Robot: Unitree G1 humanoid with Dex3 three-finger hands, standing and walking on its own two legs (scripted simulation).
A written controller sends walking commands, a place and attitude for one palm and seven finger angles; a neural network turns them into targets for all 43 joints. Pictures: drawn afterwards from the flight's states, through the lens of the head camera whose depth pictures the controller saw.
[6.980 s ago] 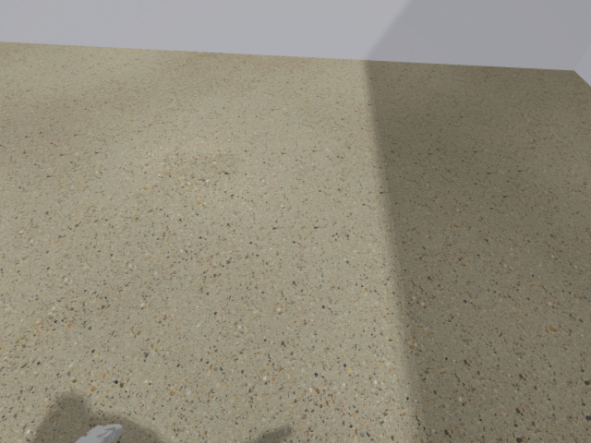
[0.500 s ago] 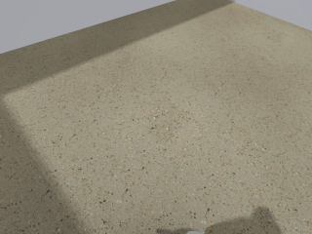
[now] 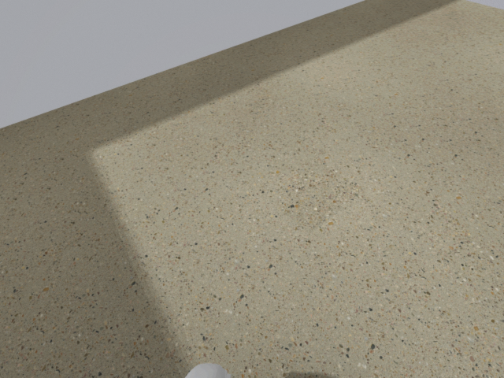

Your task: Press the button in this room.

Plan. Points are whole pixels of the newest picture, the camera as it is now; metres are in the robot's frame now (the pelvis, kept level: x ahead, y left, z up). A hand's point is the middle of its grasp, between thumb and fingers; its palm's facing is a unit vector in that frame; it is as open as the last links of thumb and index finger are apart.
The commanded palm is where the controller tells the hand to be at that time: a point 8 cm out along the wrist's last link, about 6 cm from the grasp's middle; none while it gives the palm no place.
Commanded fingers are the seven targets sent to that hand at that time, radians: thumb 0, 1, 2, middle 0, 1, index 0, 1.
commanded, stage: turn or walk to find it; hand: left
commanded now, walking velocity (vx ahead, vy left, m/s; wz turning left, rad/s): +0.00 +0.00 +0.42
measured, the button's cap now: out of the picture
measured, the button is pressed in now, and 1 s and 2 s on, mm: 0 0 0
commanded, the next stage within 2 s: none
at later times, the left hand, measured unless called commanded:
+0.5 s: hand out of the picture -0.02 +0.28 -0.18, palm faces +0.25 -0.94 -0.23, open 7.3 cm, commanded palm none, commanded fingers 0.00 0.90 0.90 -0.20 -0.30 -0.20 -0.30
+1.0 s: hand out of the picture -0.03 +0.21 -0.15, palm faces +0.40 -0.88 -0.26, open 7.3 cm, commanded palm none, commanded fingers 0.00 0.90 0.90 -0.20 -0.30 -0.20 -0.30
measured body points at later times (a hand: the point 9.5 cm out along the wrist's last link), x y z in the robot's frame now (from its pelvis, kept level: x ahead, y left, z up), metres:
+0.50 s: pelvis -0.03 +0.06 +0.00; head +0.00 +0.09 +0.45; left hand -0.04 +0.33 -0.16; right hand +0.12 -0.16 -0.13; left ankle -0.05 +0.15 -0.74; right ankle -0.02 -0.10 -0.66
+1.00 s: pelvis -0.03 +0.01 +0.00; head +0.00 -0.01 +0.45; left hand -0.05 +0.26 -0.13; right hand +0.09 -0.22 -0.17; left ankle -0.13 +0.15 -0.65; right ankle -0.01 -0.08 -0.74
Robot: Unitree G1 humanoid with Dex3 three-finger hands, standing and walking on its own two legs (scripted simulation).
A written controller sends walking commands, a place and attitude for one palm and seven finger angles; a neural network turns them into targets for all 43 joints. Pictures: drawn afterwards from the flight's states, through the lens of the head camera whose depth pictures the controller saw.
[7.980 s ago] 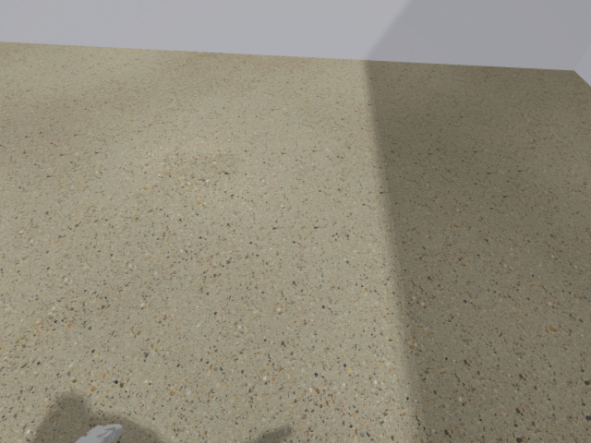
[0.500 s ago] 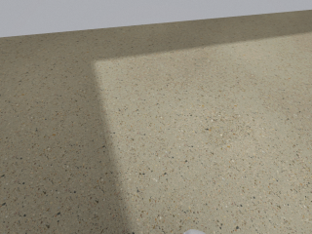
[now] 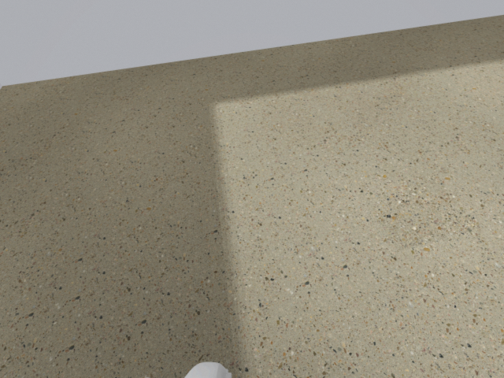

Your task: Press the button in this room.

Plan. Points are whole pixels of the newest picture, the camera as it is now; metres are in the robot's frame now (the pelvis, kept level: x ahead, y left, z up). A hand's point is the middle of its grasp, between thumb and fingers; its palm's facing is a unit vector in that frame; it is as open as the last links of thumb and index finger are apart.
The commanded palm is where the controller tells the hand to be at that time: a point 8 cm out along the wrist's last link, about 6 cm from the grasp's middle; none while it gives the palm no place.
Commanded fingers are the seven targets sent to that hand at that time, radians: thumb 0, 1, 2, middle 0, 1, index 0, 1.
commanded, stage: turn or walk to find it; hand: left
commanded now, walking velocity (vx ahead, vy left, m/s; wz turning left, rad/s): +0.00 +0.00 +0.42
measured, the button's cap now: out of the picture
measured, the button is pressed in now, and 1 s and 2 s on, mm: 0 0 0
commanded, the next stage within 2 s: none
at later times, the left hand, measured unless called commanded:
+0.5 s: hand out of the picture +0.00 +0.28 -0.17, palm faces +0.24 -0.94 -0.23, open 7.3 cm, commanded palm none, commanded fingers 0.00 0.90 0.90 -0.20 -0.30 -0.20 -0.30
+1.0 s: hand out of the picture -0.03 +0.19 -0.14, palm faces +0.41 -0.87 -0.27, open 7.3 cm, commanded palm none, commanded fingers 0.00 0.90 0.90 -0.20 -0.30 -0.20 -0.30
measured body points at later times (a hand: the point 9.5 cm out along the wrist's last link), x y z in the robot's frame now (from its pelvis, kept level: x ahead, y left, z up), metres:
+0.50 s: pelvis -0.02 +0.06 +0.00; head +0.01 +0.09 +0.45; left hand -0.01 +0.33 -0.15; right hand +0.12 -0.16 -0.13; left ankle -0.03 +0.15 -0.74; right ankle -0.02 -0.11 -0.66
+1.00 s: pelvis -0.03 -0.02 +0.00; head +0.00 -0.05 +0.45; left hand -0.05 +0.23 -0.12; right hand +0.08 -0.25 -0.17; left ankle -0.12 +0.13 -0.64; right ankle +0.01 -0.09 -0.74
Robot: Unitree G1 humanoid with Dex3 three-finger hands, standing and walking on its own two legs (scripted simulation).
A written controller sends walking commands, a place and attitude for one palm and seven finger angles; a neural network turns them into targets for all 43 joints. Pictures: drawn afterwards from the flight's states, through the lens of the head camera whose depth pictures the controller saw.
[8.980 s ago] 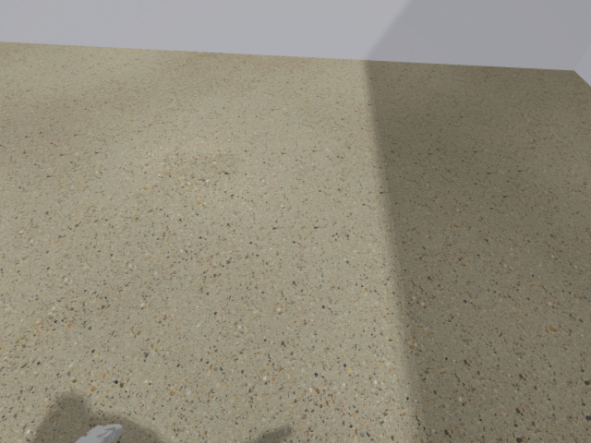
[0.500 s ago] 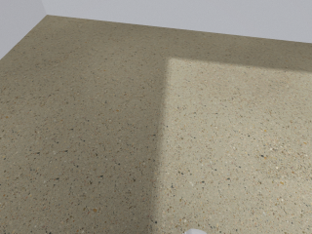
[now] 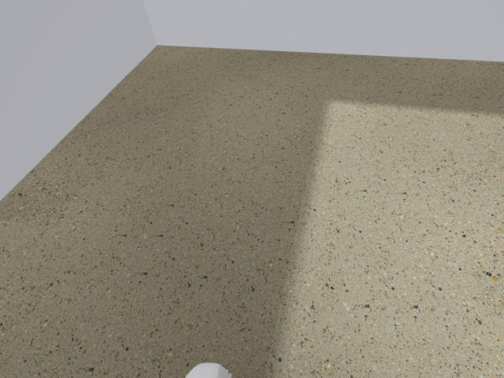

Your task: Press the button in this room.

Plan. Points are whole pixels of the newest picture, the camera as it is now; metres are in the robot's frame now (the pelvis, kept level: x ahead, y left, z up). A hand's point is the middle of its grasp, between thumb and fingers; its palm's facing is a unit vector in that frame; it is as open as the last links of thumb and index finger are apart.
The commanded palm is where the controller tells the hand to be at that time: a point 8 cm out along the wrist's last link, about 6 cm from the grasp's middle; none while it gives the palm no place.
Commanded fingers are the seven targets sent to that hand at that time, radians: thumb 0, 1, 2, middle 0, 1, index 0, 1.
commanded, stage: turn or walk to find it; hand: left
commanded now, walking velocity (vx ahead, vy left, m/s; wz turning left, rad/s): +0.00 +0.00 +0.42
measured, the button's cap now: out of the picture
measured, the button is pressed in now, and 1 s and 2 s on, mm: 0 0 0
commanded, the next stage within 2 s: stand and wait in 1.84 s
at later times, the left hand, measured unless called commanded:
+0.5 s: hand out of the picture -0.03 +0.27 -0.18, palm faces +0.26 -0.94 -0.23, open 7.3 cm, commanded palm none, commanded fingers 0.00 0.90 0.90 -0.20 -0.30 -0.20 -0.30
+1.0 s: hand out of the picture -0.04 +0.19 -0.14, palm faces +0.41 -0.87 -0.27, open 7.3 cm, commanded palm none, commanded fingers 0.00 0.90 0.90 -0.20 -0.30 -0.20 -0.30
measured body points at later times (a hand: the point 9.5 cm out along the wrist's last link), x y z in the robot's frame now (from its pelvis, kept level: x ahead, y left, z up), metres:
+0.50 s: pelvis -0.03 +0.05 +0.00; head -0.01 +0.08 +0.45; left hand -0.05 +0.32 -0.16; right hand +0.12 -0.16 -0.13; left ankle -0.05 +0.15 -0.74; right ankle -0.02 -0.10 -0.67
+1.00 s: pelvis -0.05 -0.02 +0.00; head -0.02 -0.05 +0.45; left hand -0.07 +0.23 -0.12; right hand +0.07 -0.25 -0.17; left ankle -0.14 +0.13 -0.64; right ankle -0.01 -0.09 -0.74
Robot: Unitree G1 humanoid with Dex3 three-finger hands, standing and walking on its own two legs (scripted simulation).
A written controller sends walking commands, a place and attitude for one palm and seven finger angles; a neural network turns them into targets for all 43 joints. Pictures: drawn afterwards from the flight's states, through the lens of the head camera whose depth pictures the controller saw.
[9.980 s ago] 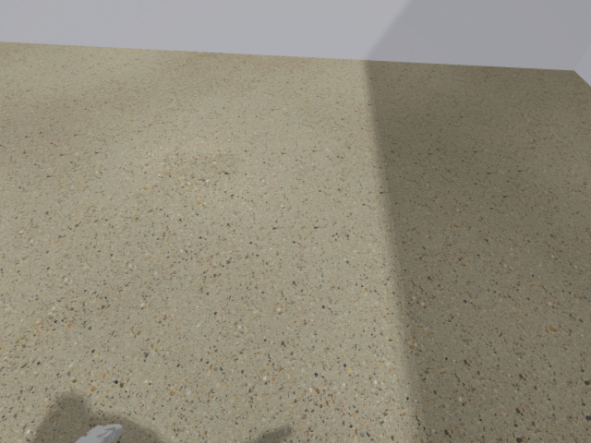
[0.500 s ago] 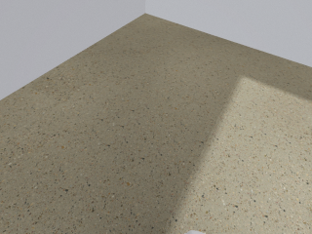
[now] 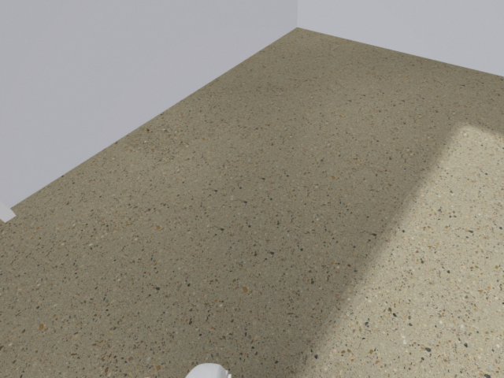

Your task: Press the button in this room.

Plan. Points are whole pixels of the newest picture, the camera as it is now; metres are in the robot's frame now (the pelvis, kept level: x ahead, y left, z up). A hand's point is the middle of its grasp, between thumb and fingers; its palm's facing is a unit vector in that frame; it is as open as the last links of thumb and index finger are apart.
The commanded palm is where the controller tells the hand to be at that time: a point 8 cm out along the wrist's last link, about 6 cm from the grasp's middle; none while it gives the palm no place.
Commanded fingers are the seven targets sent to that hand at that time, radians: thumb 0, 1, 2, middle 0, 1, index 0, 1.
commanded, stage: turn or walk to find it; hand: left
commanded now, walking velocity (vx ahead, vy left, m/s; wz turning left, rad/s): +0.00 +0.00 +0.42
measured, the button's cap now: out of the picture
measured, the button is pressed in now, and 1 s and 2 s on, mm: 0 0 0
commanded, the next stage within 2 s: stand and wait in 0.84 s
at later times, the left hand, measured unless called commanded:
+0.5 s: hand out of the picture -0.04 +0.27 -0.17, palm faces +0.27 -0.93 -0.24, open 7.3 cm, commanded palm none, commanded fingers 0.00 0.90 0.90 -0.20 -0.30 -0.20 -0.30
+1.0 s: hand out of the picture -0.08 +0.18 -0.15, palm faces +0.42 -0.87 -0.27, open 7.3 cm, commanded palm none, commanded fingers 0.00 0.90 0.90 -0.20 -0.30 -0.20 -0.30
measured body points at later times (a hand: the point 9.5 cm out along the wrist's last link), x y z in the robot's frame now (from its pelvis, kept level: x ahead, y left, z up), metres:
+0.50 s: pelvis -0.04 +0.05 +0.00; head -0.03 +0.07 +0.45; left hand -0.05 +0.32 -0.15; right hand +0.10 -0.17 -0.13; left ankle -0.05 +0.15 -0.74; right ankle -0.02 -0.10 -0.66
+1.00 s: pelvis -0.07 -0.02 +0.00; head -0.04 -0.06 +0.45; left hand -0.10 +0.22 -0.13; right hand +0.06 -0.26 -0.17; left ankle -0.16 +0.13 -0.65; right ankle -0.02 -0.10 -0.74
